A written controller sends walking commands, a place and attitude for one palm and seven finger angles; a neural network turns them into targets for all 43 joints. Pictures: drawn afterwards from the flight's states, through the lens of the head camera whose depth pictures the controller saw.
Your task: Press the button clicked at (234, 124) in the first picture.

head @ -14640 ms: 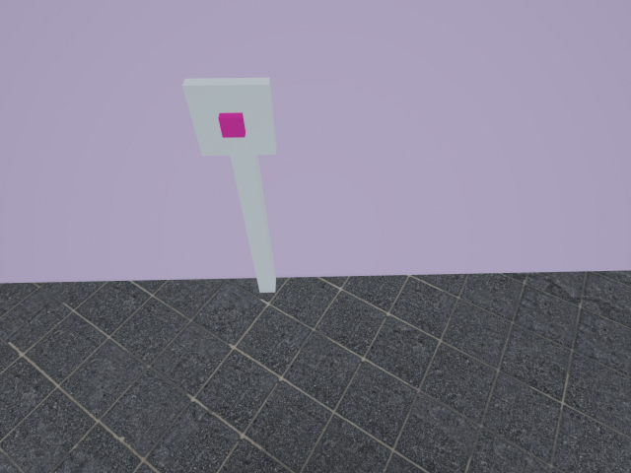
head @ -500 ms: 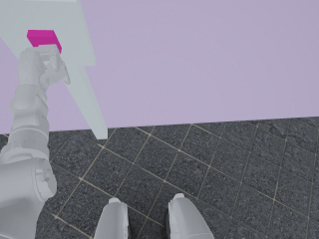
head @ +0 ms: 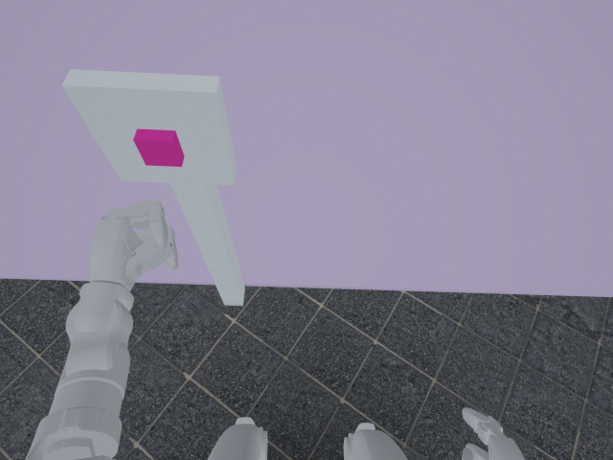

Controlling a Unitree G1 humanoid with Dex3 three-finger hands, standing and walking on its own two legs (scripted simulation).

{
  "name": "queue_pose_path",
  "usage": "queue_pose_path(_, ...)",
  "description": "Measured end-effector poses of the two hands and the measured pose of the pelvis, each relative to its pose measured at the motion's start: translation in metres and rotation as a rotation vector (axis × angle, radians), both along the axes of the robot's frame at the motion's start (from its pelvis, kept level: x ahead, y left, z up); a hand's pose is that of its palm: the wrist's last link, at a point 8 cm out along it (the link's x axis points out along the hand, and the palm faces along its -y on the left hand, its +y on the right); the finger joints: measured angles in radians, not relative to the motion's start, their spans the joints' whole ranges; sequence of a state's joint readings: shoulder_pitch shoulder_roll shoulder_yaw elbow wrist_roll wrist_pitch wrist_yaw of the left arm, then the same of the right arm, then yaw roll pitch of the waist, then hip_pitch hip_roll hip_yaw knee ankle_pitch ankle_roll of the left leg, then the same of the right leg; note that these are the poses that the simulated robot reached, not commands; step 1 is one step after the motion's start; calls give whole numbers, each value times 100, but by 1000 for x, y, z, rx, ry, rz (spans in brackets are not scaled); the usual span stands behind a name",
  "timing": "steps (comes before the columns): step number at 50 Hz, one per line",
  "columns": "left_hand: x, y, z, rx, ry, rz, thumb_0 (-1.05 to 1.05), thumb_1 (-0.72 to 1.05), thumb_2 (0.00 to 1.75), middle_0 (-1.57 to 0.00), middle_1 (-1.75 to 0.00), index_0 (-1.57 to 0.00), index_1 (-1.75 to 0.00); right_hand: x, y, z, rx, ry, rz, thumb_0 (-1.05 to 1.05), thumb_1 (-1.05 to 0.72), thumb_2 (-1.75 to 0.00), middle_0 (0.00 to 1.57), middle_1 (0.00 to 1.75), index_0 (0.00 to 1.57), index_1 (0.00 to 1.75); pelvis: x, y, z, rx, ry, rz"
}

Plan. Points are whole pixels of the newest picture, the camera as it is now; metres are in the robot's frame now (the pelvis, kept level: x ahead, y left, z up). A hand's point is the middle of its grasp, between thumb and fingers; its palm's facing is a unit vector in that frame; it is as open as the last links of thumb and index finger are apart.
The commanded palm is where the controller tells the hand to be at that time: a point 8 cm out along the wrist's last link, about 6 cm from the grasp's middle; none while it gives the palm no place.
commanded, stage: pull the fist back off the button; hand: left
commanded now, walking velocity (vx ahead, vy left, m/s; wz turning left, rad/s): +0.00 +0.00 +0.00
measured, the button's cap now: (160, 146) +0.51 +0.21 +0.07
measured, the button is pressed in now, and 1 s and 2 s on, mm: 0 0 0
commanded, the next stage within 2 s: draw the hand back to the body in 0.04 s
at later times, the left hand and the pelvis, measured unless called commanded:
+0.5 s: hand (131, 269) +0.31 +0.20 +0.10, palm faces +0.02 -1.00 -0.05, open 3.1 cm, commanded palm +0.28 +0.25 +0.11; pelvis -0.01 -0.01 +0.03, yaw +1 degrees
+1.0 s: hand (38, 312) +0.24 +0.22 +0.17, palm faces +0.33 -0.89 -0.33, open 3.1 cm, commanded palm +0.19 +0.26 +0.19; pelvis +0.02 -0.01 +0.07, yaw +1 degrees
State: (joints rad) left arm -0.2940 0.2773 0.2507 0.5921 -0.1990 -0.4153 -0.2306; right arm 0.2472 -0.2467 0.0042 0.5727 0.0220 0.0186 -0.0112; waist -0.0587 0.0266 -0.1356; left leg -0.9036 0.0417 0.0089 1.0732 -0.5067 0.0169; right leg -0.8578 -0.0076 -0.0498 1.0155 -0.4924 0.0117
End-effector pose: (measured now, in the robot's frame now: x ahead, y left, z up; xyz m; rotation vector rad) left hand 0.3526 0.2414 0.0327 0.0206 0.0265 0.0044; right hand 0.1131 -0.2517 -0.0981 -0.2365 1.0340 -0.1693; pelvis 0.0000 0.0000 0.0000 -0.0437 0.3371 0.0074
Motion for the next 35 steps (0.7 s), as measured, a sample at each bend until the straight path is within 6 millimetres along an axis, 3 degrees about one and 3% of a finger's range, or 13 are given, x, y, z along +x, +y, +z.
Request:
queue_pose_path(6, -8, -1, 3, 7, -18, 10, 1, 90, 90, -130, -150, -130, -150, 15, 3, -3, 5, -45, 38, 1, -90, -90, 20, 30, 20, 30, -4, -4, -3, 3, -12, 11)
queue_pose_path(13, -9, -6, 17, 18, -31, -14, 1, 90, 90, -130, -150, -130, -150, 4, 1, -4, 20, -50, 12, 1, -90, -90, 20, 30, 20, 30, -11, -7, -2, 6, -37, 6)
queue_pose_path(23, -54, 6, 59, 33, -30, 20, 1, 90, 90, -130, -150, -130, -150, -13, -3, 22, 38, -84, -31, 1, -90, -90, 20, 30, 20, 30, -7, -11, 23, 17, -116, 3)
queue_pose_path(28, -76, 7, 75, 36, -46, 11, 1, 90, 90, -130, -150, -130, -150, -1, -8, 35, 22, -149, -18, 2, -90, -90, 20, 30, 20, 30, -6, -12, 30, 19, -155, 11)
queue_pose_path(33, -95, 5, 90, 37, -49, 5, 1, 90, 90, -130, -150, -130, -150, 24, -6, 50, 21, -251, 8, 2, -90, -90, 20, 30, 20, 30, -4, -12, 36, 23, -191, 16)
queue_pose_path(35, -101, 7, 97, 116, -26, 51, 1, 90, 90, -130, -150, -130, -150, 34, -4, 57, 18, -281, 17, 2, -90, -90, 20, 30, 20, 30, -3, -13, 39, 29, -209, 10)
